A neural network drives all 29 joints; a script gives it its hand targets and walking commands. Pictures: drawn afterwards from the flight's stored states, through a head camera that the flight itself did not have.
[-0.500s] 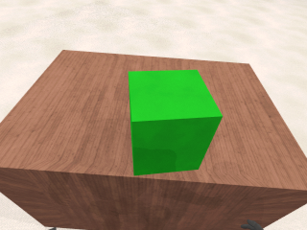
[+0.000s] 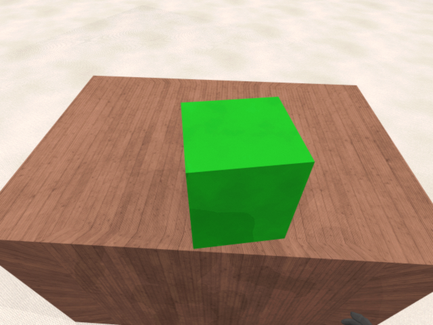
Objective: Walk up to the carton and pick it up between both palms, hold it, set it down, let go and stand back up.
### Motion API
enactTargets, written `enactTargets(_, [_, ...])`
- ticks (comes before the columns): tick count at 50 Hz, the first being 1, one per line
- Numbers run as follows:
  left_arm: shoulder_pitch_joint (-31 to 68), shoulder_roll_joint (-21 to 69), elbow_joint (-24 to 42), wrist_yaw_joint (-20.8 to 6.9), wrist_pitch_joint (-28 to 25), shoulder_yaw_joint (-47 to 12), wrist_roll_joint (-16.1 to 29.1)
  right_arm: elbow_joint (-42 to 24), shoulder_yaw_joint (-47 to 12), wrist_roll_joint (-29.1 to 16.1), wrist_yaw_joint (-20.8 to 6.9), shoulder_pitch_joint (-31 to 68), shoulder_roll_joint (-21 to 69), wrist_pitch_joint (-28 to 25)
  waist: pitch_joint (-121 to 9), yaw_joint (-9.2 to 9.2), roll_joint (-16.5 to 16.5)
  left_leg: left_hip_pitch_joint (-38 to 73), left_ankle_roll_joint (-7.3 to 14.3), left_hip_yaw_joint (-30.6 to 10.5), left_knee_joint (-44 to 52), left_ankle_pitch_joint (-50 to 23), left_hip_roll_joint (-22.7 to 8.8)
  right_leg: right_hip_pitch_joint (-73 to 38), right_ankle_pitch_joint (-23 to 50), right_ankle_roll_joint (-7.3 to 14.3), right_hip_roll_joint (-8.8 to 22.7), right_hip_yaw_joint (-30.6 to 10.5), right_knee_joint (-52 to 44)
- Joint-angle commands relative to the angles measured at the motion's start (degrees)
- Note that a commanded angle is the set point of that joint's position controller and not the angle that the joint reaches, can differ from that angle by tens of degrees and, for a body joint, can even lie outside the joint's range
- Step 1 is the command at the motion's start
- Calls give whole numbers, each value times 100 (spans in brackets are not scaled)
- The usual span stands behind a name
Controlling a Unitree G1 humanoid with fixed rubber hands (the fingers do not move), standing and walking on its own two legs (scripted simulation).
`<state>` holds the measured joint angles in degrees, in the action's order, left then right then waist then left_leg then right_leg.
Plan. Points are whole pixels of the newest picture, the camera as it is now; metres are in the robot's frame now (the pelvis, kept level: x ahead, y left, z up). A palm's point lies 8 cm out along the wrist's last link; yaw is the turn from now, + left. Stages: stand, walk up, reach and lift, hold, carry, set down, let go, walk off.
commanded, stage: stand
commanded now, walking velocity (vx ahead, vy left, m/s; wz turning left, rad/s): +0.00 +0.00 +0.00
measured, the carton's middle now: (235, 173) +0.42 +0.00 +0.05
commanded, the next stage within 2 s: none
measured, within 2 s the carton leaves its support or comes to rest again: neither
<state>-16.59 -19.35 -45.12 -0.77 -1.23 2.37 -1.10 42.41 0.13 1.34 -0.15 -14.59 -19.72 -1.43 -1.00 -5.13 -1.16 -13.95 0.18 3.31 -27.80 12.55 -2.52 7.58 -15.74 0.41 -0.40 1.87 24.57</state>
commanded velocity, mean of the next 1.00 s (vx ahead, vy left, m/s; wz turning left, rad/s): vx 0.00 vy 0.00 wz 0.00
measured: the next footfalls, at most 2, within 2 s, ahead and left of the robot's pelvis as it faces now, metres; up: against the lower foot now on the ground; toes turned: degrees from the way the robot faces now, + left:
none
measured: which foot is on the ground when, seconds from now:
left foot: down 0.00-1.00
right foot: down 0.00-1.00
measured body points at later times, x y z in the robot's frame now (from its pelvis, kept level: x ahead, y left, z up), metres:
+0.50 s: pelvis -0.01 +0.00 +0.00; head -0.02 +0.01 +0.45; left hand +0.05 +0.30 -0.12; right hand +0.13 -0.28 -0.10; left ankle +0.03 +0.12 -0.74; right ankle -0.03 -0.12 -0.74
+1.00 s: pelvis -0.02 +0.01 +0.00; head -0.04 +0.01 +0.45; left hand +0.04 +0.31 -0.11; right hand +0.11 -0.28 -0.10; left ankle +0.03 +0.12 -0.74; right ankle -0.03 -0.12 -0.74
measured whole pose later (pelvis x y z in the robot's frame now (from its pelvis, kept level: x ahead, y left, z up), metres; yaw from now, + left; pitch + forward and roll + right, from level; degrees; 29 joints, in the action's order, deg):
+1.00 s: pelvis -0.02 +0.01 +0.00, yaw +0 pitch -2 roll -1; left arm -14.1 -19.4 -50.4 -0.8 -1.3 2.0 -1.1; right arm 46.9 0.1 0.8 -0.3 -14.2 -21.2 -1.2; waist -1.0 -5.1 -1.0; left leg -13.9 0.7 3.3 -26.2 10.1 -2.4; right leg 7.2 -12.8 0.0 -0.4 1.9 22.2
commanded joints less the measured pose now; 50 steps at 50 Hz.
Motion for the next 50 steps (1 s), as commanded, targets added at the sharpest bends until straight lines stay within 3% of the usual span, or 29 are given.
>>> enactTargets(1, [271,-1198,-167,78,-133,166,7,55,297,15,30,584,-1298,-112,-2,310,39,353,288,-696,481,-820,-475,142,682,125,780,-568,-528])
enactTargets(4, [445,-1363,-226,52,-186,238,-70,71,291,-70,29,340,-1204,-145,33,495,298,512,276,-632,417,-785,-467,337,721,140,790,-527,-512])
enactTargets(7, [208,-1251,-237,53,-178,149,-20,138,319,-54,32,302,-1235,-117,38,552,-149,590,270,-684,518,-874,-482,383,729,165,674,-485,-491])
enactTargets(8, [192,-1294,-331,52,-197,159,43,244,266,-38,25,233,-1294,-124,-83,400,26,650,343,-684,482,-775,-490,252,806,182,799,-598,-647])
enactTargets(9, [338,-1360,-348,59,-198,222,-109,212,271,-71,13,465,-1141,-105,-293,561,-129,712,233,-610,451,-925,-473,154,883,180,773,-509,-480])
enactTargets(10, [159,-1172,-259,31,-195,177,10,160,264,-18,33,312,-1320,-108,-388,396,-164,678,260,-619,411,-1030,-456,30,976,132,701,-483,-529])
enactTargets(11, [349,-1227,-345,71,-210,130,-10,194,243,-64,7,467,-1178,-134,-136,498,176,514,292,-727,458,-1094,-571,157,1121,104,778,-526,-462])
enactTargets(12, [167,-1204,-354,54,-159,122,16,179,282,-76,-13,302,-1313,-133,-295,463,-237,452,290,-682,460,-920,-567,-35,837,88,788,-549,-513])
enactTargets(14, [171,-1302,-419,27,-132,152,-5,254,206,-136,23,186,-1106,-173,-85,512,-110,600,252,-689,471,-1023,-574,233,802,143,824,-666,-614])
enactTargets(16, [365,-1176,-436,5,-140,129,-36,230,305,-1,91,786,-1326,-103,-128,333,329,577,352,-790,553,-1001,-562,130,855,52,717,-390,-529])
enactTargets(17, [289,-1238,-426,14,-171,136,0,279,324,-41,78,391,-1438,-105,-335,454,-153,718,330,-667,511,-1070,-557,42,912,137,769,-512,-511])
enactTargets(19, [402,-1172,-484,43,-164,99,-11,170,234,-88,6,589,-1060,-112,-92,488,409,652,282,-784,454,-812,-567,303,824,129,720,-422,-621])
enactTargets(20, [593,-1240,-389,54,-169,142,-40,243,259,-42,43,395,-1279,-97,163,600,-125,401,182,-612,564,-711,-407,253,839,108,733,-493,-733])
enactTargets(21, [586,-1441,-379,62,-155,207,-61,372,205,-105,33,347,-1114,-62,-30,592,-183,572,236,-634,561,-787,-496,198,786,142,776,-501,-646])
enactTargets(27, [408,-1177,-553,34,-185,125,-6,354,281,-40,28,221,-1272,-140,-187,534,202,633,287,-770,524,-919,-534,136,792,181,762,-464,-728])
enactTargets(29, [452,-1263,-502,62,-172,143,-5,408,262,-29,-15,285,-1334,-138,-217,460,-163,576,290,-683,541,-748,-547,89,938,140,765,-485,-685])
enactTargets(33, [542,-1293,-581,27,-218,133,54,331,275,-57,4,236,-1337,-117,-343,501,270,750,263,-672,499,-1190,-517,-42,902,36,706,-307,-590])
enactTargets(34, [548,-1312,-602,42,-187,158,55,356,225,-75,1,281,-1094,-131,26,459,-51,566,336,-716,447,-1071,-555,176,1055,108,862,-508,-769])
enactTargets(35, [500,-1388,-689,54,-152,156,73,369,261,-112,23,321,-1216,-91,-185,575,-34,660,283,-755,647,-1164,-509,125,970,152,773,-497,-564])
enactTargets(36, [514,-1281,-642,66,-120,157,-3,316,237,-49,30,555,-1224,-127,4,462,158,479,216,-689,578,-1108,-548,175,872,115,737,-413,-652])
enactTargets(38, [577,-1494,-665,95,-137,168,96,497,192,-78,84,195,-1119,-108,-50,603,-267,578,238,-757,641,-941,-515,122,674,136,851,-575,-710])
enactTargets(39, [727,-1377,-656,80,-134,172,-15,434,206,-109,74,305,-1076,-108,-142,708,57,705,194,-744,642,-826,-533,306,553,99,787,-483,-726])
enactTargets(40, [686,-1295,-632,82,-133,150,-6,454,209,-75,27,593,-1213,-128,-186,443,-109,584,267,-841,648,-625,-549,47,498,146,803,-550,-799])
enactTargets(42, [905,-1321,-562,26,-139,130,-2,464,205,-84,49,333,-1200,-111,21,672,-33,474,218,-763,669,-527,-532,274,430,153,858,-522,-894])
enactTargets(44, [582,-1168,-645,-23,-144,93,100,528,239,9,27,419,-1350,-132,51,379,142,344,313,-806,835,-273,-565,164,364,184,815,-551,-899])
enactTargets(45, [614,-1259,-723,38,-163,130,20,474,261,-10,56,603,-1327,-80,-271,535,57,585,237,-736,805,-571,-558,119,436,126,824,-485,-727])
enactTargets(46, [347,-1226,-772,25,-174,107,62,447,279,-66,40,448,-1279,-102,119,445,-215,323,285,-889,737,-454,-581,158,497,139,744,-456,-747])
enactTargets(49, [303,-1224,-824,23,-181,123,13,567,175,-96,48,252,-1096,-164,-109,529,100,453,305,-977,883,-489,-693,30,375,142,853,-466,-740])
enactTargets(50, [444,-1198,-827,32,-174,107,11,531,239,-32,37,484,-1357,-150,-18,472,-398,437,264,-914,854,-382,-570,200,387,143,797,-481,-747])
